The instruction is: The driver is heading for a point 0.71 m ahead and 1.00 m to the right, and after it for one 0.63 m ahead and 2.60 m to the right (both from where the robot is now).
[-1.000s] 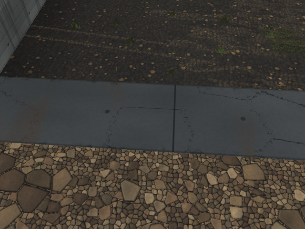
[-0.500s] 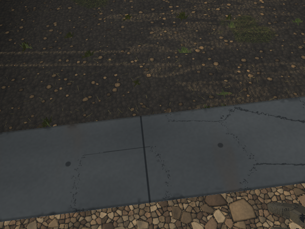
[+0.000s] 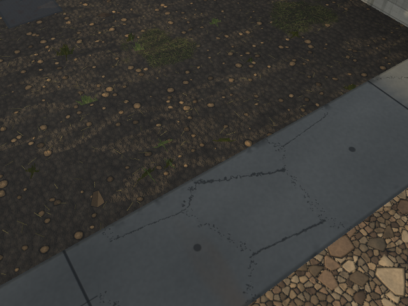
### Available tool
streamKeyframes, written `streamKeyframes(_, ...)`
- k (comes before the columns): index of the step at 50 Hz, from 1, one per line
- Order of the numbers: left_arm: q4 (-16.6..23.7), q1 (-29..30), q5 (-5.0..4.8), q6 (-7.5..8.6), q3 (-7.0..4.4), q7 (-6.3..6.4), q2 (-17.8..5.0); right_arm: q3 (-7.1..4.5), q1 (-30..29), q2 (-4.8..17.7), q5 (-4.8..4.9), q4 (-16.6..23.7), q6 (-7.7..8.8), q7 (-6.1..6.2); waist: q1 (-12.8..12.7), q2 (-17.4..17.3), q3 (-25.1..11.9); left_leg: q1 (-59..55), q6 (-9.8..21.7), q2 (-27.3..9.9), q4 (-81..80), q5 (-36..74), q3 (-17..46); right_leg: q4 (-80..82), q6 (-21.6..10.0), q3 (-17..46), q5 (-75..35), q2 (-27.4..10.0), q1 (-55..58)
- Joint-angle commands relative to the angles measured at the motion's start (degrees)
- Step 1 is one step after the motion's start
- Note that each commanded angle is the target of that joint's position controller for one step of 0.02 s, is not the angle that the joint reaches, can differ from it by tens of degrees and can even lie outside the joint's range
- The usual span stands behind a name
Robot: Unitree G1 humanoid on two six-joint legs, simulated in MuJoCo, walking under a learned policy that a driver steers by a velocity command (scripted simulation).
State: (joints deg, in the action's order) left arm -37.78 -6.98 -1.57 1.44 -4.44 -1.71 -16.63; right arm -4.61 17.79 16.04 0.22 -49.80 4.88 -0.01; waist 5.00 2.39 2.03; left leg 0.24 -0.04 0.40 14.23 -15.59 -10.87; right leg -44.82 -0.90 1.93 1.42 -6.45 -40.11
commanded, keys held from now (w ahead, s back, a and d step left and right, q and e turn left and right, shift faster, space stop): w+e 1.00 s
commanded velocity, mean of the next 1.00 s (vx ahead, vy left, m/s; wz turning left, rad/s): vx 0.50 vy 0.00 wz -0.60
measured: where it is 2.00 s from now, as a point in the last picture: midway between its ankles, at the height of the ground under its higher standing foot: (345, 190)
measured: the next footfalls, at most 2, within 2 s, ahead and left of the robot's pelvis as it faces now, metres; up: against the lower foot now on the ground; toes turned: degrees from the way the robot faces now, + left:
right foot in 0.14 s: +0.24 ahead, -0.13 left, +0.00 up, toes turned -8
left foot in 0.60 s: +0.55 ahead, +0.00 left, +0.00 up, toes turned -24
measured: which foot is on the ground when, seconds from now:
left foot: down 0.00-0.12, up 0.14-0.58, down 0.60-1.00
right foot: up 0.00-0.12, down 0.14-0.60, up 0.62-1.00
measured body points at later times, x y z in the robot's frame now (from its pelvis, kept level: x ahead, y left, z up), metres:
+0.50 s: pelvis +0.28 -0.06 +0.00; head +0.31 -0.08 +0.45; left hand +0.41 +0.20 -0.10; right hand +0.44 -0.35 -0.08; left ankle +0.50 +0.05 -0.70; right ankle +0.20 -0.13 -0.74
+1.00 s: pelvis +0.51 -0.13 +0.00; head +0.52 -0.15 +0.45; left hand +0.80 -0.02 -0.09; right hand +0.39 -0.39 -0.13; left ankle +0.51 +0.01 -0.74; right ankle +0.53 -0.33 -0.69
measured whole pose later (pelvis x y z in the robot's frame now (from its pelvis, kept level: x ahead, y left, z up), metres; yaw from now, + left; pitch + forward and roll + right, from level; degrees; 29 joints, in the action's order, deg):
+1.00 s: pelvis +0.51 -0.13 +0.00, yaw -37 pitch +0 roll +3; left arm -38.8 -10.0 -2.2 -0.7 -3.7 -1.3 -15.6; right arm -4.8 17.2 15.1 -0.1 -43.8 3.2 -0.2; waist 4.2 1.5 2.2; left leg 1.4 -0.5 -0.8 17.9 -16.4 -12.3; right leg -46.4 0.5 2.1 7.3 -6.4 -36.2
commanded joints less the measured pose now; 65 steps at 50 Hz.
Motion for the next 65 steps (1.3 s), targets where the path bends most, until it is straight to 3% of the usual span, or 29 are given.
streamKeyframes(1, 6.1, 6.1, -0.06, 0.67, 0.18, -1.18, -1.3, -2.24, -2.1, 10.4, 0.85, 3.7, 0.04, 0.42, -0.5, -5.6, 1.5, -1.0, 8.2, -16.0, -3.4, 23.1, 3.9, 5.3, -1.3, -3.0, 0.0, 1.1, 1.5)
streamKeyframes(4, 6.9, 4.1, 0.34, 0.06, -1.14, -1.36, -3.8, -3.19, -2.6, 13.1, 1.94, 3.9, -0.87, 0.64, -3.3, -7.9, -0.6, -4.7, 6.7, -16.9, 5.4, 44.5, 0.8, 7.5, -4.3, -7.0, 8.6, 5.3, 8.2)
streamKeyframes(6, 3.1, -11.4, 0.12, -0.37, -4.35, -0.51, -9.2, -2.92, -3.4, 12.5, 2.06, 4.3, -1.70, 1.07, -12.0, -6.7, -9.0, 1.6, 4.1, -13.6, 26.6, 51.7, -2.3, 12.9, -8.2, -8.5, 5.4, 10.1, 30.7)
streamKeyframes(7, 1.9, -19.1, -0.17, -0.91, -5.99, 0.79, -14.5, -1.41, -1.9, 8.3, -0.20, 5.4, -1.46, 1.14, -13.7, 2.9, -14.5, 17.5, 1.3, -10.5, 45.9, 24.2, -2.4, 13.6, -12.3, 7.4, 2.5, 0.0, 47.9)
streamKeyframes(8, 3.2, -15.9, -0.29, -0.02, -5.66, 0.45, -19.0, 0.86, 2.5, 2.2, -1.29, 8.7, 0.34, 0.30, -6.4, 13.8, -21.3, 39.3, -1.3, 0.8, 63.0, -20.2, 7.6, 21.6, -23.1, 39.7, 14.1, -11.9, 62.2)
streamKeyframes(9, 3.5, -17.9, -0.18, 0.51, -4.12, -0.14, -13.1, -0.23, -4.9, 7.9, 1.25, 9.4, 2.08, -0.43, -11.8, 5.5, -22.3, 45.9, -0.2, -1.1, 66.7, -17.9, 15.6, 27.2, -21.7, 41.9, 20.1, -12.2, 61.9)
streamKeyframes(10, 2.5, -15.9, 0.11, 1.13, -3.19, -0.25, -10.4, -0.49, -8.3, 8.9, 2.65, 10.5, 2.90, -0.73, -11.2, 4.1, -13.6, 49.5, 0.9, -3.2, 64.9, -13.0, 14.6, 27.7, -19.3, 34.2, 17.2, -10.6, 55.7)
streamKeyframes(11, 3.0, -12.3, 0.07, 1.38, -2.60, -0.20, -8.9, -0.39, -8.5, 8.3, 1.61, 10.1, 3.39, -0.33, -8.7, -0.5, -9.5, 46.5, 1.3, -5.6, 59.9, -8.2, 15.0, 27.8, -17.3, 28.0, 12.8, -8.0, 47.2)
streamKeyframes(13, 4.7, -6.1, 1.32, 1.46, -1.75, 0.31, -6.5, -1.04, -7.1, 8.7, -0.01, 9.5, 2.69, -0.09, -4.6, 0.6, -5.9, 38.8, 0.5, -8.0, 53.1, -3.4, 15.6, 29.5, -15.7, 20.8, 3.8, -4.3, 34.8)
streamKeyframes(19, 2.6, -9.4, 0.63, 1.74, -2.23, 2.50, -8.1, 0.43, -14.5, 3.9, -0.91, 12.4, 0.94, 0.06, -5.9, 0.6, -2.9, 35.6, -3.7, -5.0, 34.4, 11.2, 13.1, 30.3, -14.6, 12.4, -5.1, 0.2, 25.7)
streamKeyframes(24, 0.3, -14.5, -0.21, 0.80, -2.41, 3.27, -8.2, 0.70, -21.9, 3.2, -0.14, 15.8, 1.78, -1.22, -8.9, 2.6, -2.8, 27.9, -2.8, 0.2, 19.2, 21.4, 12.8, 25.2, -11.7, 14.6, -2.7, 0.7, 25.8)
streamKeyframes(27, 0.5, -13.8, -0.29, 0.22, -2.43, 3.72, -7.8, -0.75, -19.6, 5.6, 0.29, 16.5, 2.15, -1.70, -6.7, 4.7, -3.4, 24.7, -0.7, 0.3, 15.9, 14.4, 14.6, 19.9, -10.3, 20.4, -0.9, -1.1, 30.2)
streamKeyframes(29, 1.2, -11.5, -0.34, 0.28, -1.64, 3.99, -5.2, -2.15, -11.8, 7.1, 0.17, 15.3, 2.39, -1.41, -2.1, 5.2, -5.9, 12.7, 1.7, -0.5, 13.0, 15.6, 14.0, 12.8, -7.7, 20.0, -1.2, 2.0, 27.6)
streamKeyframes(30, 2.3, -12.1, 0.47, 0.49, -0.28, 3.95, -1.6, -3.04, -4.0, 10.2, -0.87, 14.9, 2.54, -0.89, 0.7, -0.9, -13.4, -1.8, 4.5, -9.5, 14.7, 19.5, 22.2, -2.7, -5.3, 15.6, 8.1, 6.2, 21.4)
streamKeyframes(31, 2.0, -24.2, -0.49, 0.78, 0.67, 3.93, 1.9, -3.51, 0.4, 13.2, -1.31, 14.5, 1.85, -0.69, -4.0, -18.2, -22.7, -19.0, 13.7, -24.3, 11.0, 12.4, 46.0, -21.8, -1.3, 9.3, 37.4, 13.0, 6.0)
streamKeyframes(32, 1.1, -24.2, -1.65, 0.79, -0.06, 3.72, -4.0, -3.13, 1.8, 10.4, 0.27, 14.0, 1.26, -1.25, -2.5, -18.7, -20.9, -19.0, 15.9, -26.9, 5.3, -12.8, 59.4, -31.9, -0.3, 8.3, 34.5, 8.5, -4.8)
streamKeyframes(34, 2.2, -11.6, -0.84, -0.04, -1.70, 3.68, -8.4, -1.37, -3.5, 5.0, 0.17, 14.3, 0.23, -0.70, -0.8, -7.1, -5.7, -2.9, 11.4, -20.7, 2.2, -15.2, 43.2, -36.2, 0.9, 5.6, 23.6, 5.0, -6.9)
streamKeyframes(36, 2.4, -11.1, -0.28, -0.85, -1.91, 3.15, -6.6, -0.32, -7.3, 2.8, -1.41, 14.0, 0.10, -0.35, -4.2, -9.0, -1.1, 8.8, 10.3, -15.5, -0.2, -4.5, 30.5, -31.9, 1.1, 6.0, 19.0, 2.4, -1.2)
streamKeyframes(38, 1.4, -13.1, -0.59, -1.59, -1.67, 3.02, -4.3, -0.36, -8.0, 2.0, -1.20, 13.4, 0.69, -0.23, -5.4, -10.4, -1.4, 12.0, 10.1, -13.7, -2.0, 1.6, 23.2, -28.7, 1.4, 4.5, 18.1, 1.5, 2.8)
streamKeyframes(45, 2.5, -5.2, -0.41, -1.80, -0.16, 1.40, -1.7, -1.92, -5.7, 6.1, -1.12, 11.5, 0.29, 0.21, -3.6, -6.4, -0.9, 4.6, 11.6, -16.2, -3.9, 13.9, 11.9, -10.3, 2.4, 3.7, 7.2, -0.7, -0.2)
streamKeyframes(51, 5.1, 4.9, -0.75, -0.81, 0.48, -0.65, -1.7, -3.21, -2.7, 10.5, 1.11, 9.4, -1.78, -0.06, -0.3, -6.4, 2.7, 0.7, 9.2, -18.2, -3.4, 16.5, 3.9, 4.2, -0.3, -3.4, 6.9, 0.7, 4.7)
streamKeyframes(53, 5.3, 3.9, -0.50, -0.95, -0.31, -0.89, -3.3, -3.56, -3.0, 11.8, 1.82, 9.0, -2.54, 0.11, -2.0, -6.9, 1.4, -2.6, 7.9, -18.8, 1.4, 28.0, 2.2, 7.0, -2.5, -5.4, 11.5, 2.9, 8.0)
streamKeyframes(55, 1.8, -9.3, -0.45, -0.91, -3.10, -0.50, -7.8, -3.23, -5.2, 11.2, 2.33, 9.4, -3.29, 0.49, -9.8, -5.8, -6.8, 0.3, 5.0, -15.5, 19.7, 42.5, -2.4, 11.8, -5.7, -8.4, 7.6, 8.4, 27.1)
streamKeyframes(56, -0.5, -19.0, -0.89, -1.04, -5.22, 0.40, -12.9, -2.04, -5.0, 8.4, 1.34, 10.4, -3.16, 0.81, -13.9, -0.4, -12.2, 11.9, 1.6, -12.6, 36.9, 29.6, -3.6, 14.8, -9.2, 1.1, 8.3, 4.5, 42.8)
streamKeyframes(57, -0.2, -18.2, -1.36, -0.34, -5.71, 0.78, -19.2, 0.55, -0.8, 0.1, -1.00, 13.8, -2.07, 0.68, -7.5, 14.8, -15.4, 35.2, -2.8, -1.2, 57.3, -17.3, 0.6, 21.0, -19.5, 32.5, 19.0, -9.8, 57.0)
streamKeyframes(58, 0.9, -18.3, -1.16, 0.68, -4.22, -0.15, -14.8, 0.30, -7.1, 4.0, 1.19, 15.2, -0.25, 0.28, -11.5, 7.8, -19.4, 43.0, -2.4, 0.8, 62.7, -20.4, 13.1, 30.4, -21.8, 43.9, 29.8, -12.9, 58.4)
streamKeyframes(59, -0.3, -16.4, 0.07, 1.43, -2.85, -0.57, -10.1, -0.69, -10.8, 7.3, 3.91, 16.4, 1.02, -0.42, -11.2, 4.7, -9.8, 48.4, -0.2, -1.7, 62.3, -15.2, 13.4, 31.0, -19.8, 36.6, 25.0, -11.6, 53.9)
streamKeyframes(62, 1.4, -6.6, 0.60, 1.96, -1.26, -0.36, -6.0, -1.03, -9.5, 7.0, 0.69, 15.5, 2.04, -0.55, -5.6, 1.9, -4.7, 38.6, 0.9, -6.6, 51.6, -5.2, 14.4, 29.6, -16.0, 21.7, 6.7, -5.3, 38.3)
streamKeyframes(65, 1.8, -4.9, 0.52, 2.34, -1.24, 0.61, -6.9, -1.09, -9.2, 5.9, -0.30, 15.5, 0.85, -0.87, -4.3, -0.1, -4.8, 34.7, -1.5, -5.5, 45.4, -2.5, 12.8, 30.4, -16.3, 17.5, -3.7, -3.9, 33.6)
Keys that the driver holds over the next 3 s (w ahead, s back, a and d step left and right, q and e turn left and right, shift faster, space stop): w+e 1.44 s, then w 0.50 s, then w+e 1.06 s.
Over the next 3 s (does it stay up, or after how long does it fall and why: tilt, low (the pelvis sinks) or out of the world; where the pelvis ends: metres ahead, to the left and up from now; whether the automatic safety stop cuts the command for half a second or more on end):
stays up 0.96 -1.09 -0.01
